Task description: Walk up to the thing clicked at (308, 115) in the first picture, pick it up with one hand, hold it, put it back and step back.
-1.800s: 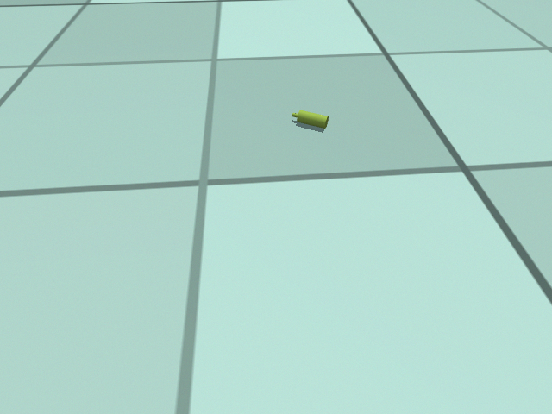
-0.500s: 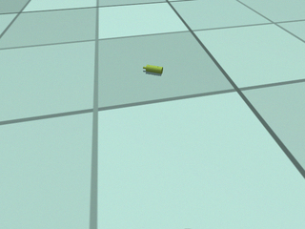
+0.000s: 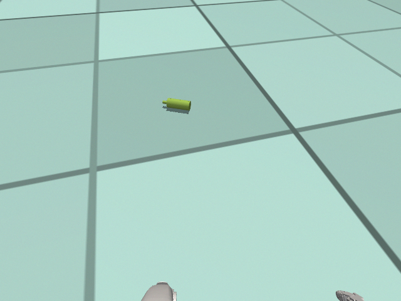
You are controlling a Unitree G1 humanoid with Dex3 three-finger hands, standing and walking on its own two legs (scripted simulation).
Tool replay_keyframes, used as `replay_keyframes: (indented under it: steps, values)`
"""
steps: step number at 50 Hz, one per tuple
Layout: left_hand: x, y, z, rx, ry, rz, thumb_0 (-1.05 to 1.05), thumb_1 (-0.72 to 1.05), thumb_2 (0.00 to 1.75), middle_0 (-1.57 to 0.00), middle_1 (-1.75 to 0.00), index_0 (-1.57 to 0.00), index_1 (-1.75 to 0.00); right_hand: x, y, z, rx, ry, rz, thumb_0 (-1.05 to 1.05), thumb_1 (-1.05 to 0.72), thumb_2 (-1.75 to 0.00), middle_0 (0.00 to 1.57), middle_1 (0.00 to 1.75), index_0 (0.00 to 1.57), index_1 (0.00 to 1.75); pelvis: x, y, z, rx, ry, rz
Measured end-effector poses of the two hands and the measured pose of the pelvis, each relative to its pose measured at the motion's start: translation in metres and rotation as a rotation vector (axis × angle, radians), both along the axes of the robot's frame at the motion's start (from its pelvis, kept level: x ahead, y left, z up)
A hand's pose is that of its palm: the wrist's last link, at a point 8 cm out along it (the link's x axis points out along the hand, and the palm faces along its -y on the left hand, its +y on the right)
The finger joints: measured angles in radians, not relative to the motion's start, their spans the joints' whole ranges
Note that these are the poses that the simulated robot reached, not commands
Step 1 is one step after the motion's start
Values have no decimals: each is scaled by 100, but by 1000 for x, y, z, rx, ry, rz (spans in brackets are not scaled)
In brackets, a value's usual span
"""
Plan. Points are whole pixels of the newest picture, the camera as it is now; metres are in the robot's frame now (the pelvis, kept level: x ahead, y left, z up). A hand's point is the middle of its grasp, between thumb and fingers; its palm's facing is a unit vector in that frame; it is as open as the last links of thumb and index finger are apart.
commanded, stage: walk up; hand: left
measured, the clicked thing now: (176, 103) +1.65 +0.31 -0.73
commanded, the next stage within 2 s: none
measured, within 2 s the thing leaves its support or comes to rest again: neither
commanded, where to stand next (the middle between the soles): +1.19 +0.08 m, yaw -9 degrees
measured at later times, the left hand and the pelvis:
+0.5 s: hand (122, 183) +0.44 +0.28 -0.12, palm faces -0.17 -0.88 -0.43, open 7.4 cm; pelvis +0.27 +0.01 -0.02, yaw -6 degrees
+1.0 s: hand (115, 159) +0.56 +0.35 -0.17, palm faces -0.14 -0.91 -0.39, open 7.4 cm; pelvis +0.52 +0.06 -0.02, yaw -7 degrees
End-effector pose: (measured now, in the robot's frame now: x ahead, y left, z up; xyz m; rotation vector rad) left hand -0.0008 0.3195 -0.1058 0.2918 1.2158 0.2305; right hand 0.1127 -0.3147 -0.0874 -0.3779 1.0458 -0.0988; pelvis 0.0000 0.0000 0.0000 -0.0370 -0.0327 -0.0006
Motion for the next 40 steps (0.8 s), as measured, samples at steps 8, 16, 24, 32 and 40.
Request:
replay_keyframes:
  steps: [8, 16, 24, 32, 40]
  values:
    - [136, 35, -19, 10, -1, -114, 0, 90, 89, -20, -30, -20, -30, 59, 24, 4, -40, -75, -112, 1, -91, -90, 20, 30, 20, 30, 86, 33, -11, 35, 1, -43]
    - [284, 32, 14, 18, -105, -233, 0, 91, 89, -20, -30, -20, -30, 61, 28, 1, -18, 60, -219, 1, -90, -90, 21, 30, 20, 30, 166, 36, 5, 60, -1, -86]
    - [419, 2, 25, 75, -178, -295, 0, 90, 89, -20, -30, -20, -30, 103, 4, -40, 24, 175, -287, 1, -90, -90, 21, 30, 20, 30, 262, 11, -14, 71, -6, -106]
    - [470, -20, 32, 68, -204, -236, 0, 90, 89, -20, -30, -20, -30, 225, -3, -43, 54, 129, -222, 1, -91, -90, 20, 30, 20, 30, 334, 0, -6, 35, -13, -114]
    - [484, 8, 22, 59, -82, -174, 0, 90, 89, -21, -30, -21, -30, 345, 1, -16, 25, 49, -147, 1, -91, -90, 20, 30, 20, 30, 408, 12, 2, 13, 4, -115]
